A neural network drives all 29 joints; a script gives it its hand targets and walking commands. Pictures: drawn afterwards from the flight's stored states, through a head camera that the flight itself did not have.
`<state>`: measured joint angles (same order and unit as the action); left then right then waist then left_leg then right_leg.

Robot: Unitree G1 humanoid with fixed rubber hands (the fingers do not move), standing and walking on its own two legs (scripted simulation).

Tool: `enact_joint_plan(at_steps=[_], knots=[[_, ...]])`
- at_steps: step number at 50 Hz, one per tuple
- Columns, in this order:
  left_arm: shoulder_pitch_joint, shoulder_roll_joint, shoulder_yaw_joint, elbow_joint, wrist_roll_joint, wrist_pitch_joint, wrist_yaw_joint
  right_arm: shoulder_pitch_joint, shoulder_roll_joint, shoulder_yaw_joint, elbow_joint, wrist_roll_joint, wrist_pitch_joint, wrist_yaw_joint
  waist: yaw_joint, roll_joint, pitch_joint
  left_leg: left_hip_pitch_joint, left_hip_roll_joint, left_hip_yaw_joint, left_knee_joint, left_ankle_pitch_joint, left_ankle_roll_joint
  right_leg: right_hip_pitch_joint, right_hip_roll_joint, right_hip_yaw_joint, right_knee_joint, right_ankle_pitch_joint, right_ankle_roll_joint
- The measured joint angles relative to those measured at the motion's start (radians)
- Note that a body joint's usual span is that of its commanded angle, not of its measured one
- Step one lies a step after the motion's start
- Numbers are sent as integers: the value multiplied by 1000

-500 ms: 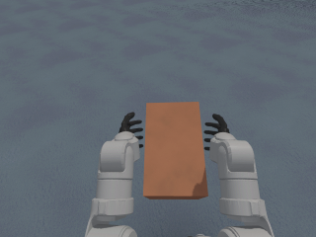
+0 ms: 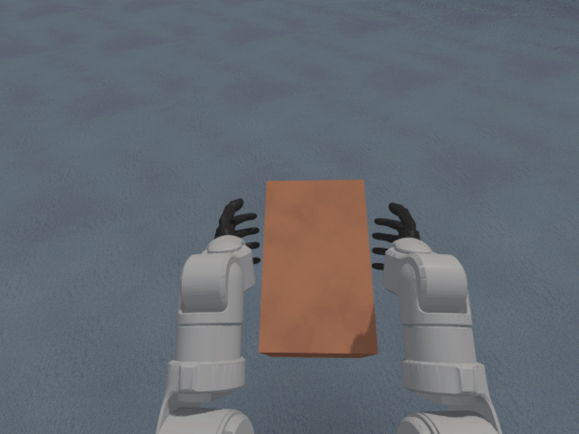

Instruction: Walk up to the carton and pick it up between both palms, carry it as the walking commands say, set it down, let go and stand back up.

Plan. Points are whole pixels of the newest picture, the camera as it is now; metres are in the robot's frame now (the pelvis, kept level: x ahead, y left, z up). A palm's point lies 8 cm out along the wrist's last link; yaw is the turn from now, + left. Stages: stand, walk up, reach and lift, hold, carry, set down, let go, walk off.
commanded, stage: carry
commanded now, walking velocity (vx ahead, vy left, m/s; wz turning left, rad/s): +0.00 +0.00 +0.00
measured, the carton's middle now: (315, 273) +0.36 +0.00 -0.01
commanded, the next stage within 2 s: none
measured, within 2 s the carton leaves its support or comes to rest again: neither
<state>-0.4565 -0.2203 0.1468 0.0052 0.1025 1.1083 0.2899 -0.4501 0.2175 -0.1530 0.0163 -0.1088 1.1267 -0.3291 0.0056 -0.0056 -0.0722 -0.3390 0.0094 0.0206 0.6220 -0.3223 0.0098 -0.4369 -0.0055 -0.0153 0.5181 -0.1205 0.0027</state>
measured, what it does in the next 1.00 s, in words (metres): stands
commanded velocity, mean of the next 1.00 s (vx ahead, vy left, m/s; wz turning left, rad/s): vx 0.00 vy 0.00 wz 0.00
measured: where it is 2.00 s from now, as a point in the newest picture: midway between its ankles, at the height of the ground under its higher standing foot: outside the picture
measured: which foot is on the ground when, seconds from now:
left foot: down 0.00-1.00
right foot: down 0.00-1.00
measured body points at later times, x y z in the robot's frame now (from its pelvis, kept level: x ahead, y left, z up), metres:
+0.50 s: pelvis +0.02 +0.01 +0.00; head +0.02 +0.03 +0.45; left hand +0.35 +0.14 +0.09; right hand +0.35 -0.10 +0.09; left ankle +0.00 +0.11 -0.73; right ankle +0.09 -0.12 -0.73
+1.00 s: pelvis +0.02 +0.02 +0.00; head +0.02 +0.03 +0.45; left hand +0.35 +0.14 +0.09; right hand +0.35 -0.09 +0.09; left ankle +0.00 +0.11 -0.73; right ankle +0.09 -0.12 -0.73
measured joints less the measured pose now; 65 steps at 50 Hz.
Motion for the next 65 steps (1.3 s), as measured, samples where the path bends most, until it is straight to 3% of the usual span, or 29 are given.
enact_joint_plan(at_steps=[65], knots=[[21,8,-20,-31,-4,-2,14,11,-4,15,-29,16,3,4,4,4,-2,13,-4,12,19,-39,22,17,-20,-10,15,-38,24]])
